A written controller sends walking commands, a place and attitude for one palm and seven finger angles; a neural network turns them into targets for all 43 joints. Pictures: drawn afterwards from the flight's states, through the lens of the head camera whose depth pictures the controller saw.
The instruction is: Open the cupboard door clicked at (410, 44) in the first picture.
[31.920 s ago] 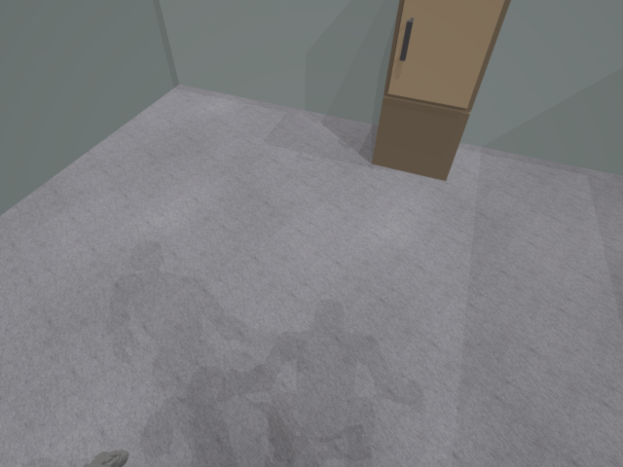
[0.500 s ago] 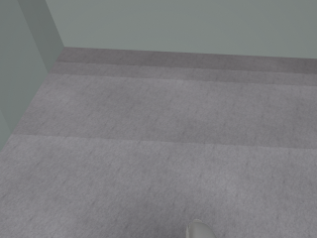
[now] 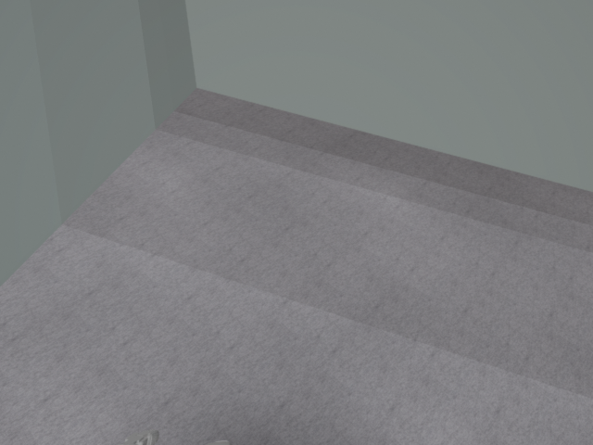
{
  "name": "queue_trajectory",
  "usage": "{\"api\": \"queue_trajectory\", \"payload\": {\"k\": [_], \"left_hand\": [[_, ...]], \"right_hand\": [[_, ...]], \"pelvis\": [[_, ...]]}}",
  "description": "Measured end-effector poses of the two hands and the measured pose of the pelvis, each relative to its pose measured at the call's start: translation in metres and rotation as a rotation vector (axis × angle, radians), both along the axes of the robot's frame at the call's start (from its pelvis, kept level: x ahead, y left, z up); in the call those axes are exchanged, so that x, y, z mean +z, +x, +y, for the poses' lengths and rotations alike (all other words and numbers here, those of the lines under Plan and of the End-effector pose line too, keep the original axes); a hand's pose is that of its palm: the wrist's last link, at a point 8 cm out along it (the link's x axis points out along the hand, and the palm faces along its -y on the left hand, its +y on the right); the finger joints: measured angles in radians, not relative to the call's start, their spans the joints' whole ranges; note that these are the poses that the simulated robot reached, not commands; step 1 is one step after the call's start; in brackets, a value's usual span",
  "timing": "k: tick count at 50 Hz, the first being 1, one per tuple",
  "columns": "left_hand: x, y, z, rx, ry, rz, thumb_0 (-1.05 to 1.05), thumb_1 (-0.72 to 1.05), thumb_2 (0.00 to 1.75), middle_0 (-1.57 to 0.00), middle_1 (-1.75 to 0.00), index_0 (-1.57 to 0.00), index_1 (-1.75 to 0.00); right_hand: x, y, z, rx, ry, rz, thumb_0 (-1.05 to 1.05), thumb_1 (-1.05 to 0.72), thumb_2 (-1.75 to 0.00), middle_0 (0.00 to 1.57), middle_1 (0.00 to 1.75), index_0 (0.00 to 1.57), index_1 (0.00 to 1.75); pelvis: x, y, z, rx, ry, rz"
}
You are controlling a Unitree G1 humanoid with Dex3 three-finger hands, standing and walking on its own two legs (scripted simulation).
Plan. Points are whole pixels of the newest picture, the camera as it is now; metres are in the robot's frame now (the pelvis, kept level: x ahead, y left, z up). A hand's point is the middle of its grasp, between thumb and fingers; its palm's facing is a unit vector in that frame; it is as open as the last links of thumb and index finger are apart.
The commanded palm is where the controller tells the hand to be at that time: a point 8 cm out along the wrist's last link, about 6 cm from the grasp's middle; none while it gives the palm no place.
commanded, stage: turn to face it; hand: left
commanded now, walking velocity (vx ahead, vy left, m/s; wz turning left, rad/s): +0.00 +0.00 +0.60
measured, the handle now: out of the picture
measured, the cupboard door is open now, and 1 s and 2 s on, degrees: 48 48 48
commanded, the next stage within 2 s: none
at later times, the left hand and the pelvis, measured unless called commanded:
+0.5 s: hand out of the picture +0.04 +0.13 -0.12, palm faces +0.30 -0.91 -0.29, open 7.4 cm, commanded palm none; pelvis +0.04 -0.08 +0.03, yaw +17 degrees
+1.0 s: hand out of the picture -0.01 +0.16 -0.14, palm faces +0.58 -0.77 -0.27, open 7.4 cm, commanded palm none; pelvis +0.04 -0.08 +0.03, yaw +34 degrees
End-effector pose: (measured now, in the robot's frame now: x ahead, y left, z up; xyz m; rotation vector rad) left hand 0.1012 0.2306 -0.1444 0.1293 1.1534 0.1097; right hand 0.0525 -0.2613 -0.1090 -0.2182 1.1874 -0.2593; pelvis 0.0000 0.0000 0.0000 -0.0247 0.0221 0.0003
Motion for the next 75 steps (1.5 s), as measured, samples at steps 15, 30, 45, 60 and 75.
{"api": "queue_trajectory", "payload": {"k": [15,30,45,60,75], "left_hand": [[0.051,-0.037,0.005,0.181,0.165,0.055,0.01,0.91,0.90,-0.19,-0.30,-0.20,-0.30],[0.051,-0.107,-0.078,0.407,0.079,0.127,0.01,0.92,0.90,-0.20,-0.30,-0.20,-0.30],[0.025,-0.166,-0.048,0.623,0.047,0.162,0.01,0.91,0.90,-0.20,-0.30,-0.20,-0.30],[0.059,-0.121,-0.081,0.689,0.160,0.020,0.00,0.91,0.90,-0.20,-0.30,-0.20,-0.30],[0.029,-0.200,-0.148,0.968,0.020,0.118,0.00,0.91,0.90,-0.20,-0.30,-0.21,-0.30]], "right_hand": [[-0.012,0.078,-0.027,0.202,0.082,0.050,0.00,-0.90,-0.90,0.21,0.30,0.20,0.30],[0.002,0.165,-0.033,0.417,0.090,0.062,0.01,-0.91,-0.90,0.20,0.30,0.20,0.30],[0.012,0.201,0.039,0.666,0.043,-0.011,0.00,-0.91,-0.90,0.21,0.30,0.20,0.30],[-0.019,0.223,-0.015,0.714,0.056,0.141,0.01,-0.90,-0.90,0.21,0.30,0.20,0.30],[0.006,0.282,0.076,0.997,0.035,0.054,0.01,-0.91,-0.90,0.20,0.30,0.20,0.30]], "pelvis": [[0.018,0.024,-0.048,0.155,0.031,0.016],[0.032,0.040,-0.083,0.373,0.083,0.007],[0.020,0.033,-0.069,0.559,0.031,-0.004],[0.020,0.064,-0.111,0.730,0.053,0.008],[0.020,0.068,-0.103,0.940,0.055,0.003]]}}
